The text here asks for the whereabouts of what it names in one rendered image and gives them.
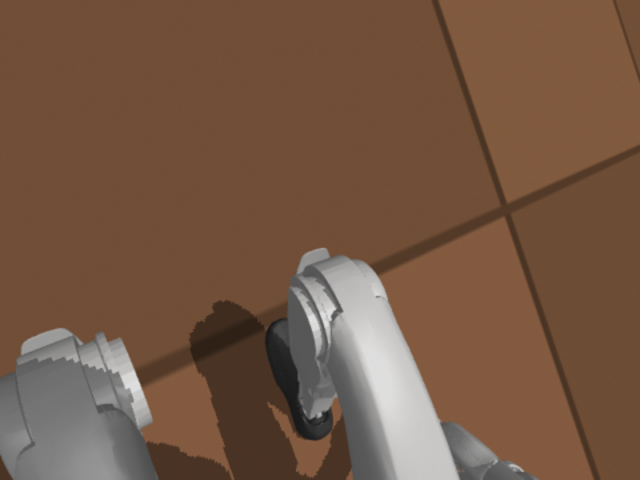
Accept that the right robot arm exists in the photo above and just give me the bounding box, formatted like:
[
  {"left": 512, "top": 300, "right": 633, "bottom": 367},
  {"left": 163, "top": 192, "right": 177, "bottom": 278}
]
[{"left": 483, "top": 461, "right": 539, "bottom": 480}]

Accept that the right robot hand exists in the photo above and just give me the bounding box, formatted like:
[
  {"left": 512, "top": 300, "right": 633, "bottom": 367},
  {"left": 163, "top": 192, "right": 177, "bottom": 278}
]
[{"left": 438, "top": 418, "right": 501, "bottom": 480}]

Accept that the right robot foot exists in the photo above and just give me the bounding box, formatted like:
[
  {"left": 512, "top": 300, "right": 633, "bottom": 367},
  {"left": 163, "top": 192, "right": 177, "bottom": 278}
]
[{"left": 265, "top": 318, "right": 333, "bottom": 440}]

